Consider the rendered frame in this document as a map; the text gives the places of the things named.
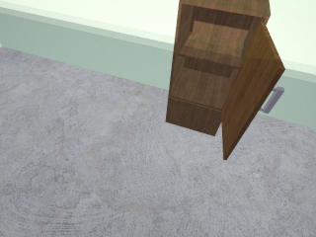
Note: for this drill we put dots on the handle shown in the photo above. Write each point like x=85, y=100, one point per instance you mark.
x=277, y=92

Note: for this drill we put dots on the cupboard door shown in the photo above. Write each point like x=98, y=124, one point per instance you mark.
x=259, y=72

